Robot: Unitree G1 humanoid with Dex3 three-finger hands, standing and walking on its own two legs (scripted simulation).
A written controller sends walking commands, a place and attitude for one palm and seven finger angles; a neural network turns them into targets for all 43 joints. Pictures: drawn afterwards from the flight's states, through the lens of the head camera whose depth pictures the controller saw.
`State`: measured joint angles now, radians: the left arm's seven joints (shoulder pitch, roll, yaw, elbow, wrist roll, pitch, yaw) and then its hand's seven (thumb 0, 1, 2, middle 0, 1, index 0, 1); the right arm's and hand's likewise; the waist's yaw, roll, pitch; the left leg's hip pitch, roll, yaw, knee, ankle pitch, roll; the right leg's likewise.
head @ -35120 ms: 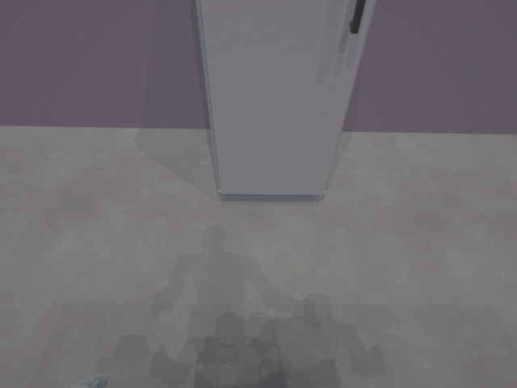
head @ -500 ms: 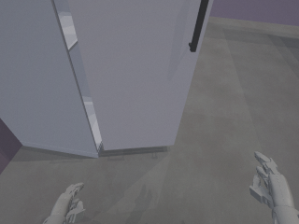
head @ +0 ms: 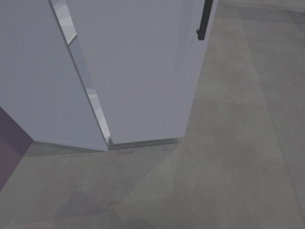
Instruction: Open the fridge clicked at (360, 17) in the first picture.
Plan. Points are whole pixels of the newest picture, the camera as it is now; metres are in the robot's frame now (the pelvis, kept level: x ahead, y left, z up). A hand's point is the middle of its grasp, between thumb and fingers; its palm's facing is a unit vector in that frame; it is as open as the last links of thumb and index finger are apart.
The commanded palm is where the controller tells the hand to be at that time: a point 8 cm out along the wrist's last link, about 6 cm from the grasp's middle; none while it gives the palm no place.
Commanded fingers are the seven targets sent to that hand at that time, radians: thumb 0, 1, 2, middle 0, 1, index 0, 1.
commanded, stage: let the arm hang, fingers relaxed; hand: right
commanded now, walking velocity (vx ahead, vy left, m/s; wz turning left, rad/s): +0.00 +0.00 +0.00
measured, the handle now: out of the picture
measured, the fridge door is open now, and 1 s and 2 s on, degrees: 74 74 74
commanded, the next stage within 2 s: look to check the result in 0.48 s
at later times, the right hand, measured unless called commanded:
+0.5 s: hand out of the picture +0.15 -0.23 -0.14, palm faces -0.07 +0.95 -0.32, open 7.3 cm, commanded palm none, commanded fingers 0.00 -0.90 -0.90 0.20 0.30 0.20 0.30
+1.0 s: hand out of the picture +0.12 -0.23 -0.15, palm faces -0.07 +0.94 -0.34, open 7.3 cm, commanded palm none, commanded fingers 0.00 -0.90 -0.90 0.20 0.30 0.20 0.30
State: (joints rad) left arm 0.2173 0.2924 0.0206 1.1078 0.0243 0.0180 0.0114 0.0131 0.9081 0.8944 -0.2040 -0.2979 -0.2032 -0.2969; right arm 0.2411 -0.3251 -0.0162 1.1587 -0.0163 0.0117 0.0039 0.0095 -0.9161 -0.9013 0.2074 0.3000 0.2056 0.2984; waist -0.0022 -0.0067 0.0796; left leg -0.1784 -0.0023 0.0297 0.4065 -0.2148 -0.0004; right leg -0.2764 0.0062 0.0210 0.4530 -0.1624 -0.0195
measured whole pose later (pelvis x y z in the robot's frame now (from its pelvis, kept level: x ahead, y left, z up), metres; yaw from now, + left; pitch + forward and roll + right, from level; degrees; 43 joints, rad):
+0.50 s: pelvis +0.03 +0.00 +0.01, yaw +1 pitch -1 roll +0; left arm 0.07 0.34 0.01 1.11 0.02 -0.01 0.00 0.01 0.91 0.89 -0.20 -0.30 -0.20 -0.30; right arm 0.05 -0.31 0.01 1.09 -0.02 -0.03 0.01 0.00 -0.91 -0.90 0.21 0.30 0.21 0.30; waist 0.02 -0.01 0.04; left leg -0.11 0.01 0.00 0.34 -0.22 0.00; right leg -0.18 0.01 -0.01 0.34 -0.15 -0.01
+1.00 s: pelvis +0.05 +0.02 +0.01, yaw +2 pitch -1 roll +0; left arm 0.10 0.33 0.00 1.13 0.02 0.00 0.01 0.01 0.91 0.89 -0.21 -0.30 -0.20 -0.30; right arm 0.12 -0.33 0.00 1.13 -0.01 -0.02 0.00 0.01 -0.91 -0.90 0.21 0.30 0.21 0.30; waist 0.01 -0.01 0.05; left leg -0.06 -0.01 0.00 0.30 -0.22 0.01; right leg -0.14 -0.01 -0.01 0.32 -0.17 0.00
